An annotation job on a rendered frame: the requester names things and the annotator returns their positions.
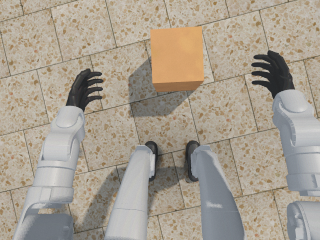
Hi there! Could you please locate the robot left foot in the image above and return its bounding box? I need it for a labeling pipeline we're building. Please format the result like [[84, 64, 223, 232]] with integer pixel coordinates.
[[145, 141, 158, 182]]

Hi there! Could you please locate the robot left hand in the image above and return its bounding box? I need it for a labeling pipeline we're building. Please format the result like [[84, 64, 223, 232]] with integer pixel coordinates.
[[65, 68, 104, 112]]

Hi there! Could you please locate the robot left upper arm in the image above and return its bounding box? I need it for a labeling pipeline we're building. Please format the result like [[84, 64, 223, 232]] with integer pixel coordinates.
[[16, 213, 74, 240]]

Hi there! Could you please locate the robot left forearm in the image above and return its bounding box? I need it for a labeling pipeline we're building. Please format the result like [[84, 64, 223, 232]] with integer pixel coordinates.
[[12, 105, 86, 240]]

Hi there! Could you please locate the robot right upper arm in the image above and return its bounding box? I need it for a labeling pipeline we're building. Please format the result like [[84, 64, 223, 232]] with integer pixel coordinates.
[[286, 200, 320, 240]]

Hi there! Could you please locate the right robot shin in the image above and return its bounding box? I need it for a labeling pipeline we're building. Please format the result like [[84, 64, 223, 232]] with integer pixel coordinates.
[[191, 144, 218, 176]]

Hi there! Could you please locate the carton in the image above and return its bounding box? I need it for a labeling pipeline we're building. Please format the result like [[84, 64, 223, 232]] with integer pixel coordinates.
[[150, 26, 204, 92]]

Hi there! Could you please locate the robot right forearm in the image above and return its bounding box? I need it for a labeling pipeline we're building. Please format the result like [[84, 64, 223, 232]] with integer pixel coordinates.
[[272, 89, 320, 197]]

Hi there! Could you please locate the robot right hand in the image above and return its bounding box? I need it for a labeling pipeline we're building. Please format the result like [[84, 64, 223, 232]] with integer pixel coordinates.
[[251, 50, 295, 99]]

